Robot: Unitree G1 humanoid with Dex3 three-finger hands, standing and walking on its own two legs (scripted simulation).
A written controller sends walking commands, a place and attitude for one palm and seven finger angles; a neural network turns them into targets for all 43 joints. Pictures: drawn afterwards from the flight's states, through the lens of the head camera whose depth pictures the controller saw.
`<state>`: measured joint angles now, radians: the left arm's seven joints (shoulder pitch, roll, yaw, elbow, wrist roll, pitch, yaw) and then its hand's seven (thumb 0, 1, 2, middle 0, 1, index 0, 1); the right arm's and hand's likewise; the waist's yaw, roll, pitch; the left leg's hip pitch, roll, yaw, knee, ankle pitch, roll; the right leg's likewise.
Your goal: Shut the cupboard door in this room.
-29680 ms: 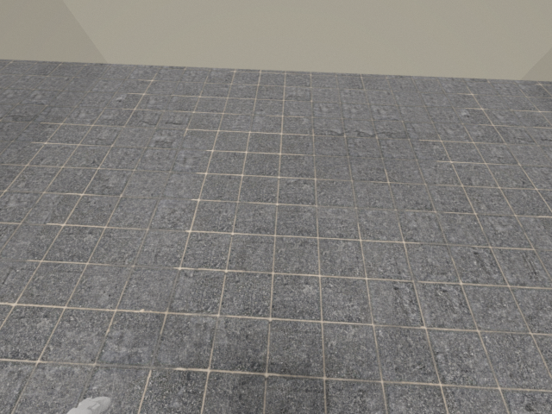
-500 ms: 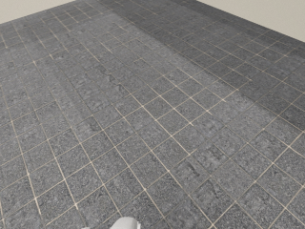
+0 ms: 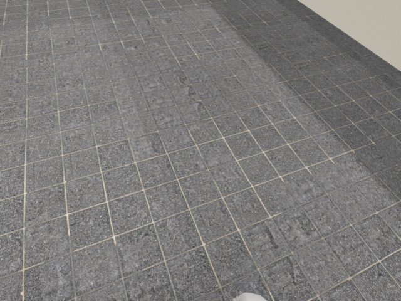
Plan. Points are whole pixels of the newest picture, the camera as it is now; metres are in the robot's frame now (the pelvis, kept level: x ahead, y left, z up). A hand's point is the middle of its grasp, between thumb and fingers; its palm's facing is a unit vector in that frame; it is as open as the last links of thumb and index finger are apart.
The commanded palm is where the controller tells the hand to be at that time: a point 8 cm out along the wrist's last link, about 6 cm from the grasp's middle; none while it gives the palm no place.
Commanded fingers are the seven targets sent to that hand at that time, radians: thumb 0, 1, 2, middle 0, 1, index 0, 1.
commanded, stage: turn or walk to find it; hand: left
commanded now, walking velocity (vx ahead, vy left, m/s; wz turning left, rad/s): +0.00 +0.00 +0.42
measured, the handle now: out of the picture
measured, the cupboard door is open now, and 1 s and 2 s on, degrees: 87 87 87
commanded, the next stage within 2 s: none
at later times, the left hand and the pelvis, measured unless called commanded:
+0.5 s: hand out of the picture +0.02 +0.15 -0.15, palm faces +0.24 -0.93 -0.26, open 7.3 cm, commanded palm none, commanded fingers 0.00 0.90 0.90 -0.20 -0.30 -0.20 -0.30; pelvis -0.01 -0.05 +0.00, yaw +14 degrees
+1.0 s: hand out of the picture -0.08 +0.20 -0.17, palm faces +0.48 -0.84 -0.25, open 7.3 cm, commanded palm none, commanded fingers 0.00 0.90 0.90 -0.20 -0.30 -0.20 -0.30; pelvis -0.03 -0.02 +0.00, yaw +27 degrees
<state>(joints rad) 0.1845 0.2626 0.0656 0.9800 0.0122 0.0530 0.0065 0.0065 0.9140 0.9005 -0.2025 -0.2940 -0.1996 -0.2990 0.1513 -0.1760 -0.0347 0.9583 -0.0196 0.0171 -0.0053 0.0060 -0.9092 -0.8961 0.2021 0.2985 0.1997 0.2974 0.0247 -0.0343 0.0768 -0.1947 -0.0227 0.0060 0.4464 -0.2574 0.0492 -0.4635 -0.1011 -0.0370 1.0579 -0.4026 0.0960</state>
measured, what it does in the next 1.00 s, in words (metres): steps on the spot, turning left: right foot, then left foot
